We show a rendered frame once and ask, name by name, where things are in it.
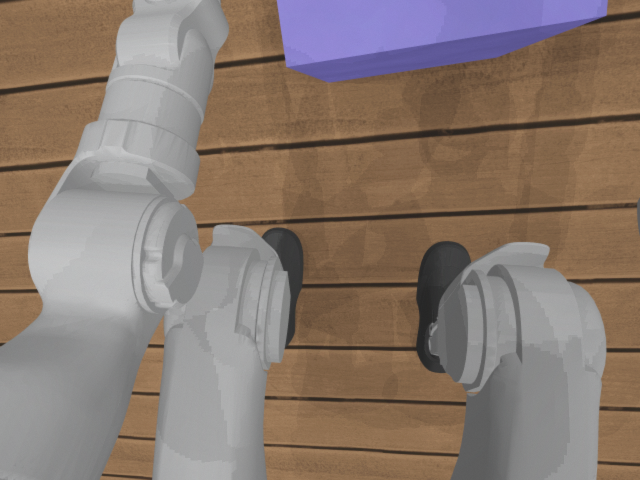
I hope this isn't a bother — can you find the left robot shin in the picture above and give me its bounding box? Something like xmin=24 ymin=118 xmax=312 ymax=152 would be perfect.
xmin=163 ymin=224 xmax=284 ymax=337

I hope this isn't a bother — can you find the robot shin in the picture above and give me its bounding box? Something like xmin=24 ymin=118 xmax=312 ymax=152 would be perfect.
xmin=163 ymin=224 xmax=284 ymax=337
xmin=428 ymin=242 xmax=607 ymax=378

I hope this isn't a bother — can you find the right robot shin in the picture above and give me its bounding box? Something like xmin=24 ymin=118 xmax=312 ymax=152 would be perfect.
xmin=428 ymin=242 xmax=607 ymax=378

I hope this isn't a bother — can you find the robot left upper arm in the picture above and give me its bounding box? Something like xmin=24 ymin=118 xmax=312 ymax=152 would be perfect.
xmin=0 ymin=189 xmax=204 ymax=480

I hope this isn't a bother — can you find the robot left forearm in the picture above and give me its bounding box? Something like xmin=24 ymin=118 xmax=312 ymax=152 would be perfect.
xmin=28 ymin=0 xmax=229 ymax=282

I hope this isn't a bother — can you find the carton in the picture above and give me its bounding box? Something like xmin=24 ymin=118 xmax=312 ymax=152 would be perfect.
xmin=277 ymin=0 xmax=608 ymax=83

